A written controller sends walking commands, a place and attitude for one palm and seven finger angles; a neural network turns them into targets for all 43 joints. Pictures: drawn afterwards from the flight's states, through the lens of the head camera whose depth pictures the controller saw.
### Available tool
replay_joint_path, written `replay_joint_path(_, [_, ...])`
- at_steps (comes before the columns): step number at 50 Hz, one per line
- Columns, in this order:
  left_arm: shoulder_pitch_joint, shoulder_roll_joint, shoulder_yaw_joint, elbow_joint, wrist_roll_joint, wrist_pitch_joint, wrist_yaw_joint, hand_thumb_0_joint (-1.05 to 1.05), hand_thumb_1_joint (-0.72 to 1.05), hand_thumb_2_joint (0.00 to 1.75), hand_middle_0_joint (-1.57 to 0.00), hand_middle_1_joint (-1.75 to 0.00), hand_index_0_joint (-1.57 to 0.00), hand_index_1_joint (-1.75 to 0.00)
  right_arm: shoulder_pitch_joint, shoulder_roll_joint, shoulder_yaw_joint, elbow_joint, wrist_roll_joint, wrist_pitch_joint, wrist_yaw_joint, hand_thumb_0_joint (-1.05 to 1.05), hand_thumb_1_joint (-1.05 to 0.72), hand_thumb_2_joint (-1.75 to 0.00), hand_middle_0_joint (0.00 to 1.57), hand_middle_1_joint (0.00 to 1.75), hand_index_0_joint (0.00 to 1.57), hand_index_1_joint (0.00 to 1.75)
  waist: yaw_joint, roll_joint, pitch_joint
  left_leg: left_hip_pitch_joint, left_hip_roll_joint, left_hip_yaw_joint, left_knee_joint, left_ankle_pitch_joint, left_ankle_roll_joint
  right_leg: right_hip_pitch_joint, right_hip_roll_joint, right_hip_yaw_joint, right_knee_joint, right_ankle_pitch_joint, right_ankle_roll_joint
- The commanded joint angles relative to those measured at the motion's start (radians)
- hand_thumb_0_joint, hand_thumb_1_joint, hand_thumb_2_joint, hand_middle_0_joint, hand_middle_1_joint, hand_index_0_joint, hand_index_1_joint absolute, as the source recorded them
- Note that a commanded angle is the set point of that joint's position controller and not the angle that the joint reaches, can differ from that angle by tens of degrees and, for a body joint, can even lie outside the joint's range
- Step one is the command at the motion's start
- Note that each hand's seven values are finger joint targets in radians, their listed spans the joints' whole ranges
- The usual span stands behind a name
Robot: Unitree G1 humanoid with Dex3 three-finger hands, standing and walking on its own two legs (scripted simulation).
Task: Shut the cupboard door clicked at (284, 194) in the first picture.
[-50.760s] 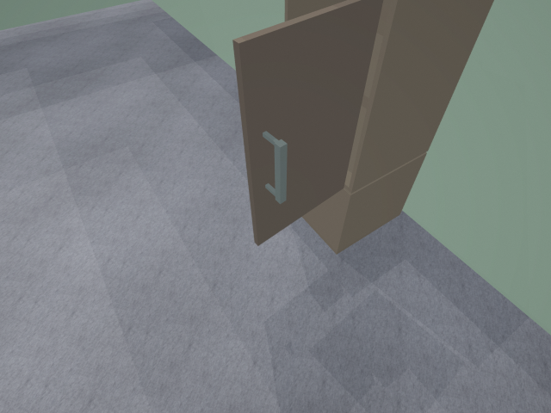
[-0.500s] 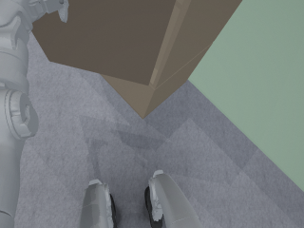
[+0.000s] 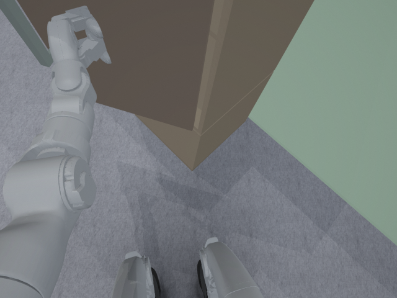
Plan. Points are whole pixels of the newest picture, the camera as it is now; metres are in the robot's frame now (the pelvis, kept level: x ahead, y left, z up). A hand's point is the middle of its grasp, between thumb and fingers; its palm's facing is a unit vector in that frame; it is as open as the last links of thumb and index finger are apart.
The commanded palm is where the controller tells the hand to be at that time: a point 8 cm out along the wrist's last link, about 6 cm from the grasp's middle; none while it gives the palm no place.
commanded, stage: pull the fist back off the door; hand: left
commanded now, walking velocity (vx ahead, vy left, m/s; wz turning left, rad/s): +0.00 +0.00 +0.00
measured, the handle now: (30, 21) +0.66 +0.21 +0.08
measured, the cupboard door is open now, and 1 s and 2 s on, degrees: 29 29 29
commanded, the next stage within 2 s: draw the hand back to the body in 0.46 s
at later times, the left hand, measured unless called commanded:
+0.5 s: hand (105, 76) +0.50 +0.08 +0.09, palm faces +0.07 -1.00 -0.06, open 3.1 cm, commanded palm +0.48 +0.13 +0.08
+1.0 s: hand (28, 116) +0.40 +0.15 +0.16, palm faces +0.10 -0.99 -0.02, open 3.1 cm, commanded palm +0.35 +0.20 +0.16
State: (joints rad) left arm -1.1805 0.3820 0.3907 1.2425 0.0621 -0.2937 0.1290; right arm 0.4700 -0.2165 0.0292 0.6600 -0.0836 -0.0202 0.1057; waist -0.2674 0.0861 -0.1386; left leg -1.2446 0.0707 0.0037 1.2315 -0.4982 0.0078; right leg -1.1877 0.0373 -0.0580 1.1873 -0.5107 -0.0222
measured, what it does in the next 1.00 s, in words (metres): rises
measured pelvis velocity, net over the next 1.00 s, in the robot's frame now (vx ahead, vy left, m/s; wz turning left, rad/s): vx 0.02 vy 0.00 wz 0.04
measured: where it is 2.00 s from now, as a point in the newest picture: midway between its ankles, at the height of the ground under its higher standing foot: outside the picture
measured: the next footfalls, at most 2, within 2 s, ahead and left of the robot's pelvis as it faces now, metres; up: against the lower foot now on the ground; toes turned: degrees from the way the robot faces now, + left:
none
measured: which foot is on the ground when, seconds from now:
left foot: down 0.00-1.00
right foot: down 0.00-1.00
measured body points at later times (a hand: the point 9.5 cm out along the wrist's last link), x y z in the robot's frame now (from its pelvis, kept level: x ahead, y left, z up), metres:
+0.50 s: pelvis +0.01 -0.02 +0.01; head +0.13 -0.01 +0.45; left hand +0.49 +0.13 +0.09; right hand +0.06 -0.29 -0.11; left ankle +0.03 +0.12 -0.63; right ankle +0.02 -0.11 -0.63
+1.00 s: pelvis +0.02 +0.00 +0.07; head +0.06 -0.01 +0.52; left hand +0.38 +0.21 +0.16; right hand +0.10 -0.26 -0.05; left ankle +0.03 +0.12 -0.63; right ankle +0.02 -0.11 -0.63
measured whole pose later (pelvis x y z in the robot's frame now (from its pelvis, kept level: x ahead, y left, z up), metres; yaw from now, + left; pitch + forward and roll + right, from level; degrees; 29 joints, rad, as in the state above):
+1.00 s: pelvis +0.02 +0.00 +0.07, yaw +2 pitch +11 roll -1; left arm -0.35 0.19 0.14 0.56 -0.16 -0.34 -0.01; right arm 0.37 -0.26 -0.02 0.62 0.04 0.02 0.00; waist -0.06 0.04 -0.12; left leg -0.66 0.04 0.02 0.87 -0.40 0.00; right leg -0.62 0.01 -0.04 0.86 -0.43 -0.02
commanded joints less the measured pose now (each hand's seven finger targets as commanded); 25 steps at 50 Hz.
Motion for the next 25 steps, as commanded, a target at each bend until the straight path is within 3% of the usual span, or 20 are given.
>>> replay_joint_path(1, [-0.339, 0.206, 0.016, -0.223, -0.024, -0.132, 0.012, 0.00, 0.90, 0.90, -1.30, -1.50, -1.30, -1.50, 0.207, -0.190, -0.077, -0.042, 0.004, -0.001, -0.014, 0.00, -0.90, -0.90, 0.20, 0.30, 0.20, 0.30, 0.037, 0.012, -0.540, 0.388, -0.045, -0.038, -0.121, 0.360, 0.024, 0.385, 0.015, 0.046, -0.179, 0.430, 0.014])
replay_joint_path(2, [-0.296, 0.204, 0.023, -0.240, -0.023, -0.158, 0.011, 0.00, 0.90, 0.90, -1.30, -1.50, -1.30, -1.50, 0.205, -0.189, -0.081, -0.047, 0.004, 0.000, -0.013, 0.00, -0.90, -0.90, 0.20, 0.30, 0.20, 0.30, 0.053, 0.009, -0.544, 0.399, -0.048, -0.032, -0.122, 0.383, 0.024, 0.403, 0.014, 0.051, -0.176, 0.466, 0.013])
replay_joint_path(6, [-0.146, 0.040, -0.093, -0.229, -0.032, -0.185, -0.018, 0.00, 0.90, 0.90, -1.30, -1.50, -1.30, -1.50, 0.183, -0.184, -0.100, -0.055, 0.013, 0.016, -0.004, 0.00, -0.90, -0.90, 0.20, 0.30, 0.20, 0.30, 0.051, -0.054, -0.474, 0.393, -0.058, -0.008, -0.144, 0.375, 0.024, 0.439, 0.009, 0.058, -0.204, 0.513, 0.017])
replay_joint_path(9, [-0.151, -0.025, -0.143, -0.240, -0.067, -0.186, -0.043, 0.00, 0.90, 0.90, -1.30, -1.50, -1.30, -1.50, 0.160, -0.189, -0.111, -0.048, 0.026, 0.028, -0.012, 0.00, -0.90, -0.90, 0.20, 0.30, 0.20, 0.30, 0.036, -0.077, -0.428, 0.419, -0.063, -0.006, -0.154, 0.328, 0.024, 0.411, 0.004, 0.058, -0.229, 0.465, 0.019])
replay_joint_path(11, [-0.169, -0.043, -0.153, -0.301, -0.096, -0.202, -0.048, 0.00, 0.90, 0.90, -1.30, -1.50, -1.30, -1.50, 0.134, -0.187, -0.116, -0.053, 0.033, 0.030, -0.019, 0.00, -0.90, -0.90, 0.20, 0.30, 0.20, 0.30, 0.047, -0.076, -0.438, 0.425, -0.071, -0.004, -0.161, 0.294, 0.025, 0.431, 0.000, 0.067, -0.242, 0.433, 0.019])
replay_joint_path(13, [-0.228, -0.070, -0.177, -0.385, -0.111, -0.240, -0.039, 0.00, 0.90, 0.90, -1.30, -1.50, -1.30, -1.50, 0.111, -0.182, -0.120, -0.045, 0.035, 0.025, -0.029, 0.00, -0.90, -0.90, 0.20, 0.30, 0.20, 0.30, 0.047, -0.018, -0.483, 0.504, -0.070, -0.010, -0.156, 0.319, 0.022, 0.399, -0.004, 0.059, -0.232, 0.438, 0.017])
replay_joint_path(17, [-0.272, -0.006, -0.158, -0.494, -0.083, -0.318, 0.000, 0.00, 0.90, 0.90, -1.30, -1.50, -1.30, -1.50, 0.082, -0.181, -0.123, -0.028, 0.030, 0.016, -0.042, 0.00, -0.90, -0.90, 0.20, 0.30, 0.20, 0.30, 0.065, 0.042, -0.558, 0.566, -0.069, -0.018, -0.135, 0.364, 0.021, 0.389, -0.009, 0.064, -0.194, 0.468, 0.015])
replay_joint_path(19, [-0.242, -0.029, -0.184, -0.480, -0.058, -0.333, 0.015, 0.00, 0.90, 0.90, -1.30, -1.50, -1.30, -1.50, 0.061, -0.174, -0.121, -0.022, 0.028, 0.016, -0.042, 0.00, -0.90, -0.90, 0.20, 0.30, 0.20, 0.30, 0.069, 0.057, -0.576, 0.601, -0.066, -0.026, -0.136, 0.396, 0.017, 0.368, -0.011, 0.054, -0.180, 0.476, 0.013])
replay_joint_path(25, [-0.156, -0.019, -0.167, -0.270, -0.041, -0.236, 0.034, 0.00, 0.90, 0.90, -1.30, -1.50, -1.30, -1.50, 0.035, -0.179, -0.110, -0.035, 0.037, 0.042, -0.050, 0.00, -0.90, -0.90, 0.20, 0.30, 0.20, 0.30, 0.060, -0.070, -0.449, 0.452, -0.073, -0.011, -0.164, 0.282, 0.022, 0.413, -0.013, 0.064, -0.217, 0.415, 0.026])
